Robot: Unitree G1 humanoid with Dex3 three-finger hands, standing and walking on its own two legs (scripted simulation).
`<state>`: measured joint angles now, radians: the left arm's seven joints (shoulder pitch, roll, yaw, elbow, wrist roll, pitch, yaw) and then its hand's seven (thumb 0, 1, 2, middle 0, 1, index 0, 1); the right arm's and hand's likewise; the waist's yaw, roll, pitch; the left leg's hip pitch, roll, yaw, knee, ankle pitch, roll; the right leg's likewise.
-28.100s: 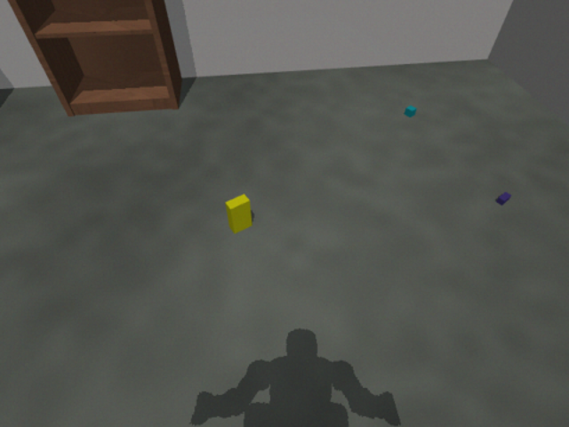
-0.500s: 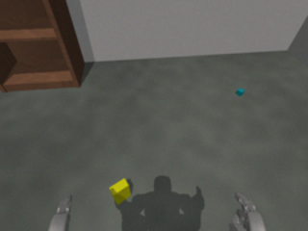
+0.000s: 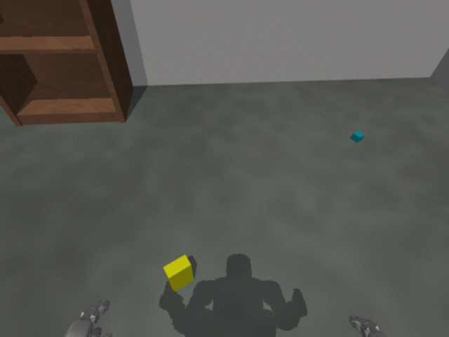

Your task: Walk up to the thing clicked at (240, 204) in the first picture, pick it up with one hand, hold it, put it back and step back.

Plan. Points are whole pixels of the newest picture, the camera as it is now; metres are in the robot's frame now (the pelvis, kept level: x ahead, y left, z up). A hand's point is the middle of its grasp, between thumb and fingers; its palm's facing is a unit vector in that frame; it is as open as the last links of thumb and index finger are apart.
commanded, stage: stand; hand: left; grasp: from the side
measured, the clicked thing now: (179, 274) +0.47 +0.19 -0.65
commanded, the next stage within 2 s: step back in 1.94 s
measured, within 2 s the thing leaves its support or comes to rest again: neither
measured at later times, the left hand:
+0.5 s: hand out of the picture +0.05 +0.25 -0.12, palm faces +0.00 -0.94 -0.35, open 7.4 cm
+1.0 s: hand out of the picture +0.04 +0.25 -0.12, palm faces -0.01 -0.94 -0.35, open 7.4 cm
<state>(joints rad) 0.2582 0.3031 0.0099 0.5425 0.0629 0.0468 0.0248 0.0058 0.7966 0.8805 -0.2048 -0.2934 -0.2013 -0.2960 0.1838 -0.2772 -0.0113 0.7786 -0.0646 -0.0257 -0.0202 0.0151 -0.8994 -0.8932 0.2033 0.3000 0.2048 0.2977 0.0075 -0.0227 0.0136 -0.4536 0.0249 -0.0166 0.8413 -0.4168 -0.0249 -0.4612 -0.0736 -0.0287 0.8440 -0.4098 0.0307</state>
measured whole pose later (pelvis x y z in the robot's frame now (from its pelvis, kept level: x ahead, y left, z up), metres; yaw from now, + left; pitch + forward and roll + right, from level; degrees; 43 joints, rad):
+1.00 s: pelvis +0.00 +0.00 +0.04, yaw +1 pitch -3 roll +0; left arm 0.15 0.33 0.01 1.14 0.02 -0.01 0.01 0.01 0.90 0.90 -0.20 -0.30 -0.20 -0.30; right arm 0.17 -0.33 -0.02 1.14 -0.02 0.01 0.01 0.01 -0.90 -0.89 0.20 0.30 0.20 0.30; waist 0.01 0.01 0.07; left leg -0.15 0.03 -0.03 0.40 -0.19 -0.03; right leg -0.15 -0.06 -0.06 0.39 -0.18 0.03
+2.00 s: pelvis +0.00 -0.01 +0.04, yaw +1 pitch -2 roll +0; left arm 0.11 0.34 0.04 1.11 0.00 0.00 0.00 0.01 0.90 0.90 -0.20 -0.30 -0.20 -0.30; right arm 0.11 -0.35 -0.02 1.11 -0.01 0.02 0.01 0.01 -0.90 -0.89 0.20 0.30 0.20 0.30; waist -0.01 0.02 0.09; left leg -0.17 0.05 -0.04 0.42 -0.20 -0.04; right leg -0.15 -0.04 -0.08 0.39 -0.19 0.01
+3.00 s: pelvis -0.14 +0.10 +0.02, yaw +2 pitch -2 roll +0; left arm 0.09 0.35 0.07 0.76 0.04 0.06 0.01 0.01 0.90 0.90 -0.20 -0.30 -0.20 -0.30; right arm 0.13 -0.40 -0.06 0.88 -0.01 0.02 -0.02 0.01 -0.90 -0.89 0.20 0.30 0.20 0.30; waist -0.01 0.00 0.19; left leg -0.24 -0.01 -0.06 0.64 -0.38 -0.02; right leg -0.37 0.00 0.00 0.63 -0.24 -0.01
